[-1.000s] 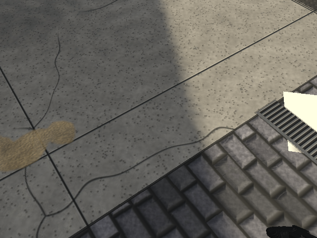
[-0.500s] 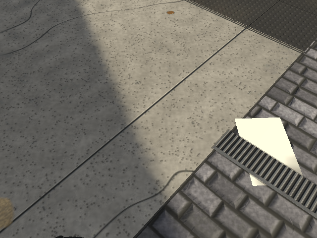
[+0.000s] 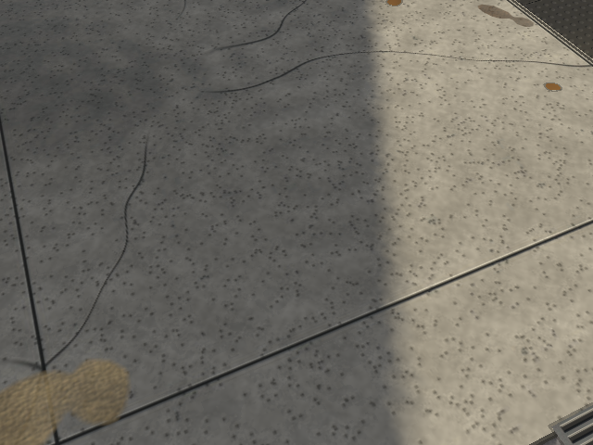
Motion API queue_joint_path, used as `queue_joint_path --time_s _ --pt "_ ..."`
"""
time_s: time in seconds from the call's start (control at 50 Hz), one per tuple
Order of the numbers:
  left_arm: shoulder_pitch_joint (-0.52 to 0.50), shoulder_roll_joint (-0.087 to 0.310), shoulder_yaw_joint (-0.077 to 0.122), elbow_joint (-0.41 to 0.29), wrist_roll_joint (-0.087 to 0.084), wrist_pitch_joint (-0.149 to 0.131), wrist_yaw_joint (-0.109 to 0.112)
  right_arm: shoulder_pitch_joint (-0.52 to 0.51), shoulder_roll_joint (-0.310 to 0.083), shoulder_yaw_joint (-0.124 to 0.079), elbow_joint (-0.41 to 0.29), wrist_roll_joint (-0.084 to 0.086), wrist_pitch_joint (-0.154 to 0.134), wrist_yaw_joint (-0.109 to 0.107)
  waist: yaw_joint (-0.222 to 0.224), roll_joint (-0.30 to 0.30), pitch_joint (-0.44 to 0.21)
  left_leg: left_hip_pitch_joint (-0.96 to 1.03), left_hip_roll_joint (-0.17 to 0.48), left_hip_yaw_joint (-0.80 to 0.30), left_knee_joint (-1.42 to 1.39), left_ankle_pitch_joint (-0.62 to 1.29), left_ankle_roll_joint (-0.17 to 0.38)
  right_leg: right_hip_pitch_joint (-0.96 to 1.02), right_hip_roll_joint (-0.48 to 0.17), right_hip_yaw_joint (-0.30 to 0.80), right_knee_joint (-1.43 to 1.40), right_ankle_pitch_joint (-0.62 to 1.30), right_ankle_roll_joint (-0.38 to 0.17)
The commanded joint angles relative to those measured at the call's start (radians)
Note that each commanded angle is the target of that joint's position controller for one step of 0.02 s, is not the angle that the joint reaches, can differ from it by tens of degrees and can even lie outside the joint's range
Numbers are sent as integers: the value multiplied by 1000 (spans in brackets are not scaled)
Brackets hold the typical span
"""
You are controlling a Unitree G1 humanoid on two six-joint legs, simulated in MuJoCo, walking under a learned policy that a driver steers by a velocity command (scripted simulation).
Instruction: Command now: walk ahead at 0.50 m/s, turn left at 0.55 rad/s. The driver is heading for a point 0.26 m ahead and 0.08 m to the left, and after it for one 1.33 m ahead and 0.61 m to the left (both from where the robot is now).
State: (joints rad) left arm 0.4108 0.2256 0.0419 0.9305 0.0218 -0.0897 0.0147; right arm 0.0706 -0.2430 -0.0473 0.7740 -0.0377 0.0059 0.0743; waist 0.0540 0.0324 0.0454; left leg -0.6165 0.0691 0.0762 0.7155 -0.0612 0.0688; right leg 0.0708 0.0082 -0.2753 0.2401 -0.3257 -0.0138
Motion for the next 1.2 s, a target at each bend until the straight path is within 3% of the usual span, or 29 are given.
queue_joint_path --time_s 0.02,0.06,0.08,0.1,0.12,0.14,0.16,0.2,0.24,0.26,0.36,0.52,0.58,0.62,0.64,0.66,0.68,0.7,0.72,0.74,0.78,0.86,0.98,1.06,1.1,1.14,1.16,1.18,1.2 --pt "9 165 35 -34 2 3 10 -75 -50 -6 -88 -4 -11 0 -24 -111 40 48 -49 63 -72 -87 51 7 -288 48 29 767 -99" --pt "8 199 43 -27 3 20 15 22 -74 -20 -66 -6 -14 -11 -71 -132 -31 183 -123 93 -96 -197 97 40 -290 20 233 1042 -92" --pt "4 211 46 -30 1 31 14 139 -95 -34 -33 -9 -23 -20 -121 -120 -102 327 -161 88 -148 -202 124 4 -284 10 417 1026 -84" --pt "-9 205 43 -48 2 35 11 309 -149 -60 22 -19 -30 -36 -199 -54 -198 580 -124 -10 -216 -204 167 -162 -260 0 686 810 -51" --pt "37 77 15 -119 -9 28 -7 331 -280 -92 17 -20 -29 -51 -144 182 -302 924 200 -498 -243 -245 300 -603 -118 17 1052 -11 11" --pt "-84 149 30 -166 -3 15 -14 357 -301 -97 -8 16 -14 -58 -187 116 -365 960 288 -857 -422 -234 367 -781 10 233 1220 -215 35" --pt "-175 152 28 -194 -6 4 -19 315 -278 -91 8 21 -8 -68 -175 33 -206 873 261 -672 -438 -158 333 -875 -62 298 1200 -111 20" --pt "-146 134 22 -170 -5 -4 -16 217 -177 -65 10 29 -20 -75 -80 -48 -51 604 165 -468 -456 68 249 -758 -128 300 1011 -3 15" --pt "-100 127 22 -158 26 33 -17 175 -139 -49 0 37 -39 -73 -27 -37 -56 490 99 -373 -474 188 224 -638 -138 305 933 3 35" --pt "-95 118 21 -162 30 49 -21 187 -143 -49 3 40 -51 -70 -20 -34 -64 473 82 -359 -479 227 229 -627 -131 296 911 3 44" --pt "-272 105 16 -226 25 68 -29 287 -175 -57 26 37 -62 -66 -68 -1 -7 464 39 -357 -525 136 199 -735 -122 279 700 174 75" --pt "-506 108 0 -314 10 47 -41 420 -187 -59 45 24 -57 -81 -155 31 2 633 50 -423 -426 283 165 -756 -45 286 420 283 55" --pt "-439 136 5 -311 4 34 -36 370 -211 -65 28 20 -57 -91 -103 53 -7 600 58 -456 -361 355 120 -575 -14 299 314 219 21" --pt "-224 181 25 -249 4 19 -16 313 -226 -67 15 25 -65 -81 3 19 -102 516 -7 -422 -145 489 73 -250 23 279 229 188 -18" --pt "-78 236 41 -232 21 8 0 313 -184 -55 0 36 -74 -70 65 -57 -219 405 -73 -367 95 331 47 -17 -118 412 193 80 -61" --pt "-3 317 57 -240 45 12 14 370 -76 -30 -35 62 -77 -70 50 -238 -337 138 -203 -244 384 -283 14 224 -397 791 128 -73 -131" --pt "-59 313 62 -237 27 27 8 425 -138 -36 -40 37 -67 -76 -15 -316 -351 9 -194 -211 521 -476 18 177 -467 1080 42 -132 -203" --pt "-136 210 42 -256 18 34 3 388 -168 -41 -11 18 -52 -78 -36 -149 -196 -22 -120 -211 563 -390 17 38 -430 946 32 -192 -194" --pt "-179 142 25 -254 11 33 -2 325 -159 -38 -11 13 -47 -67 -34 -62 -96 -6 -88 -193 527 -319 9 -82 -368 779 13 -123 -175" --pt "-195 122 18 -246 14 30 -2 304 -139 -36 -14 12 -41 -58 -49 -79 -55 19 -61 -181 482 -289 2 -150 -319 656 -13 -19 -146" --pt "-165 124 18 -214 8 12 -3 293 -125 -33 -19 -2 -19 -40 -61 -134 -30 49 -38 -161 455 -265 -12 -210 -272 506 -37 167 -132" --pt "-118 141 28 -180 -5 -16 -16 189 -104 -25 -68 0 -3 -18 -60 -124 -27 -42 -15 -148 412 -171 -26 -179 -283 368 -80 335 -152" --pt "-74 153 33 -142 -4 -11 -17 -12 -66 0 -136 6 -12 6 -24 -119 17 -28 -4 -65 106 32 -33 -161 -242 168 -89 408 -122" --pt "-17 188 43 -112 -3 3 -8 -103 -74 3 -173 -3 -11 14 -1 -120 39 24 -22 7 -43 -40 8 -77 -277 113 -52 489 -101" --pt "1 212 47 -98 -2 18 -2 -94 -86 -3 -177 -11 -10 6 -13 -129 20 84 -68 43 -88 -144 43 -17 -287 74 51 728 -88" --pt "6 241 50 -92 -3 37 3 51 -114 -21 -138 -17 -18 -9 -81 -130 -79 270 -151 66 -141 -223 93 -5 -285 37 319 983 -78" --pt "-5 237 46 -104 -4 43 3 230 -145 -41 -78 -25 -27 -23 -160 -80 -181 507 -169 34 -209 -190 126 -115 -260 13 561 882 -52" --pt "25 156 22 -160 -18 39 -9 335 -250 -72 -66 -32 -27 -40 -182 96 -316 847 94 -345 -256 -392 218 -467 -195 9 898 424 -3" --pt "-21 138 21 -220 -3 33 -20 312 -316 -85 -89 8 -20 -49 -146 200 -377 947 304 -823 -408 -273 306 -738 -18 141 1144 -227 37"
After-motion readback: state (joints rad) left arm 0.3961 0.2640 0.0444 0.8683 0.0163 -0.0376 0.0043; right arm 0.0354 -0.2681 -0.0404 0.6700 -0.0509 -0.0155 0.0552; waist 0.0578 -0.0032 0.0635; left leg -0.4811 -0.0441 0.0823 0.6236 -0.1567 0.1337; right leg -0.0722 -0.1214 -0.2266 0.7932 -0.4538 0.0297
